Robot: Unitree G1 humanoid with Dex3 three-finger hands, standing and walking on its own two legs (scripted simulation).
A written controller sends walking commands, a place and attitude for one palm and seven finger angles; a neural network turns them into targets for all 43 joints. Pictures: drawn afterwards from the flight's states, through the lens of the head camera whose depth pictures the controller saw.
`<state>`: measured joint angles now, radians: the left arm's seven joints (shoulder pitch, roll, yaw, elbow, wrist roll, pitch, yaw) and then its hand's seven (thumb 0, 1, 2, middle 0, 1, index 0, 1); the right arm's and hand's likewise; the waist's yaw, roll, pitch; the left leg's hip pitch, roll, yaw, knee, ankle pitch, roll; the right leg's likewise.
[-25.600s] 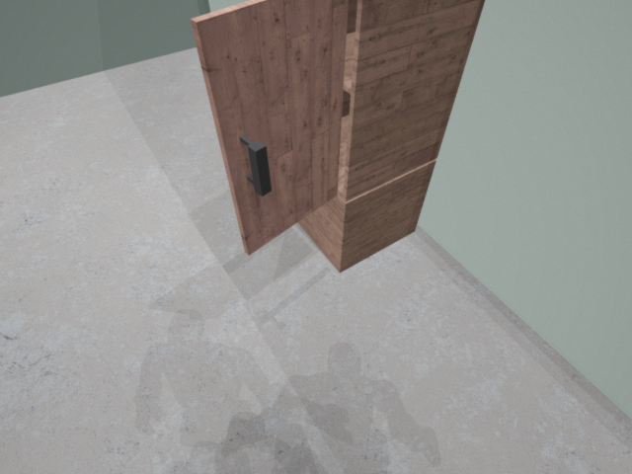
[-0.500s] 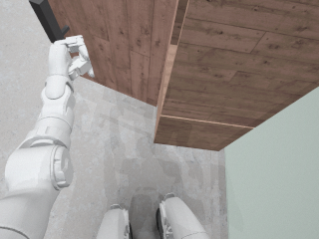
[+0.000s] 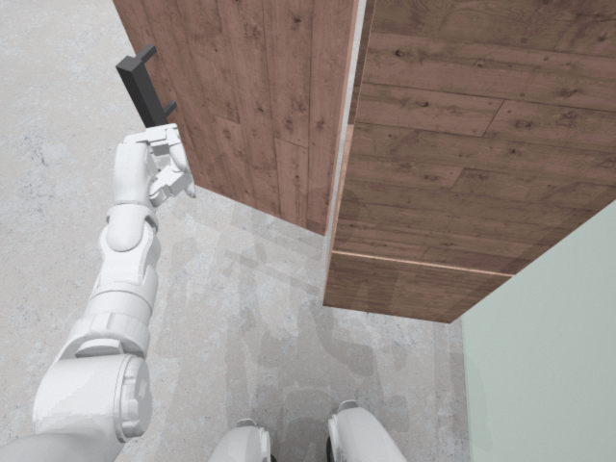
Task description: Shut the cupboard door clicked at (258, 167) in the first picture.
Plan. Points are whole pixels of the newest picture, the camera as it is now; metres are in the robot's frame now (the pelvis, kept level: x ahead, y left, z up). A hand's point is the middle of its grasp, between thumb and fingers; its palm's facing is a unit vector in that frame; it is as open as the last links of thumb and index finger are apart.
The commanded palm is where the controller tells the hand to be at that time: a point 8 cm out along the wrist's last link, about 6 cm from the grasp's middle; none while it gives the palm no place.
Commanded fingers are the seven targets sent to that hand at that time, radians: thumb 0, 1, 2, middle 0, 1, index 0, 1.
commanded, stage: draw the hand back to the body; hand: left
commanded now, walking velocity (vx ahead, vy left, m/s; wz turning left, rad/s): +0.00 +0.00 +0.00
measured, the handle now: (153, 88) +0.67 +0.19 +0.04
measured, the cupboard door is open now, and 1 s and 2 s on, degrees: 74 74 74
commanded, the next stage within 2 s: step back with the hand held close in 1.38 s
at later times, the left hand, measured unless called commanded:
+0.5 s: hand (69, 263) +0.32 +0.19 +0.15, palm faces +0.14 -0.97 -0.20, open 3.1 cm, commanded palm +0.28 +0.24 +0.17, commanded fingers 0.00 0.90 0.90 -0.86 -1.02 -0.86 -1.02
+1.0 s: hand out of the picture +0.21 +0.27 +0.24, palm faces +0.47 -0.78 -0.42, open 6.1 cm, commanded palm +0.16 +0.31 +0.26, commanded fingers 0.00 0.90 0.90 -0.20 -0.30 -0.20 -0.30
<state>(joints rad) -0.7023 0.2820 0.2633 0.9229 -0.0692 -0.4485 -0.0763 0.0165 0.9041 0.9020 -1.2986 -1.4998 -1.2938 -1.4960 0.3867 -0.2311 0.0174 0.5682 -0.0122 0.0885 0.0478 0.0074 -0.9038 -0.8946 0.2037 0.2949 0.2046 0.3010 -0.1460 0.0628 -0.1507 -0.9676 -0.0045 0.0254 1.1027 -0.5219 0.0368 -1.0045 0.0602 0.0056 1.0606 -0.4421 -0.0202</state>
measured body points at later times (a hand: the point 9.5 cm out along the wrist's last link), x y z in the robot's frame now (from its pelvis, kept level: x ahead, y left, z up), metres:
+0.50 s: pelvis +0.02 +0.00 +0.07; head +0.02 -0.01 +0.52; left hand +0.30 +0.24 +0.16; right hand +0.21 -0.23 -0.01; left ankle +0.00 +0.09 -0.66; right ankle +0.03 -0.11 -0.66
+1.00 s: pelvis +0.03 +0.00 +0.09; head +0.01 -0.03 +0.53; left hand +0.18 +0.31 +0.27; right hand +0.23 -0.20 -0.01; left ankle +0.00 +0.09 -0.66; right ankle +0.03 -0.11 -0.66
